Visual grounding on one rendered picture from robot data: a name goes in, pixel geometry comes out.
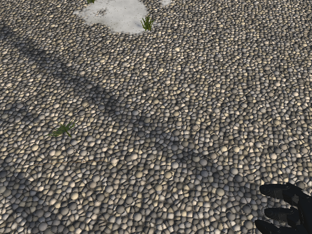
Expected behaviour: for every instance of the robot right hand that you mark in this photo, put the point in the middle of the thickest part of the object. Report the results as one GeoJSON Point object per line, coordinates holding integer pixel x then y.
{"type": "Point", "coordinates": [299, 219]}

